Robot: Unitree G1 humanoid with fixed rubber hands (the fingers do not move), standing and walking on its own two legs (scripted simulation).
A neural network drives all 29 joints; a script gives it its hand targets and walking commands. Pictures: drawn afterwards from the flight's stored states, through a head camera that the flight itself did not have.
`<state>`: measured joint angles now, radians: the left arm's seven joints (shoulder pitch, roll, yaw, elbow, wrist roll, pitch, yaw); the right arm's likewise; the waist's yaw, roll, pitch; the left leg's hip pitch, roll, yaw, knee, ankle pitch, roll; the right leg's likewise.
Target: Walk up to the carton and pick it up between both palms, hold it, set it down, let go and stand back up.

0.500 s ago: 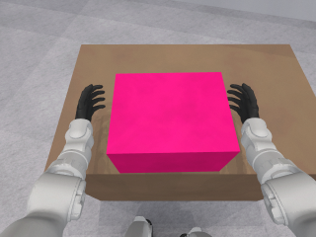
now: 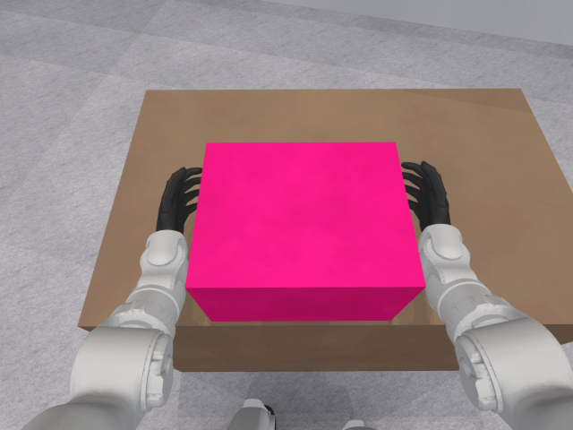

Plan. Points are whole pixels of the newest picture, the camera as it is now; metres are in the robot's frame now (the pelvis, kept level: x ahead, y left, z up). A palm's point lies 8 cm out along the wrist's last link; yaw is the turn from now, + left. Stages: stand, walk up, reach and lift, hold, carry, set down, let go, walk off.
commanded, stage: reach and lift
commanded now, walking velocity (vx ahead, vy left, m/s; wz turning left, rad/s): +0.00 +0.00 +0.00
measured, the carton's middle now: (301, 234) +0.40 +0.02 -0.03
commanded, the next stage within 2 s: none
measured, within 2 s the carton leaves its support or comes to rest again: leaves its support in 1.20 s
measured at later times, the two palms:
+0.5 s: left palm (172, 217) +0.41 +0.21 +0.01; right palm (430, 217) +0.41 -0.17 +0.02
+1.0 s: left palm (168, 225) +0.39 +0.22 +0.01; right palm (428, 224) +0.40 -0.16 +0.01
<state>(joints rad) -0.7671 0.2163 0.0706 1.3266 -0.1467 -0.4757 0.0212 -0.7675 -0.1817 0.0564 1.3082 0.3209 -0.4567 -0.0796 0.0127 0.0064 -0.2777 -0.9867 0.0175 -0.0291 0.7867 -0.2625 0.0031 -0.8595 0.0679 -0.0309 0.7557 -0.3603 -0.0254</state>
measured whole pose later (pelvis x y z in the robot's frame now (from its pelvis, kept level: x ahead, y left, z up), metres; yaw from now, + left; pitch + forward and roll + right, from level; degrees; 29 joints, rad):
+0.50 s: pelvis -0.01 +0.01 +0.01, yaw +1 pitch +27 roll -3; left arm -0.82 0.22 0.14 1.40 -0.06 -0.55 0.01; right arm -0.79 -0.15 -0.15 1.31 0.05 -0.49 -0.07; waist -0.02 0.01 -0.25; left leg -0.98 0.01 -0.04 0.74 -0.23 0.01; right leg -0.84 0.06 -0.04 0.70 -0.33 -0.02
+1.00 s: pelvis +0.00 +0.01 +0.02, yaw +0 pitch +26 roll -3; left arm -0.79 0.20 0.12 1.50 -0.06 -0.69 0.03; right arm -0.72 -0.13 -0.29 1.34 -0.11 -0.61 -0.05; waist 0.00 0.02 -0.24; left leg -0.89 0.00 -0.03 0.62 -0.19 0.02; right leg -0.75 0.05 -0.03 0.56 -0.27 -0.01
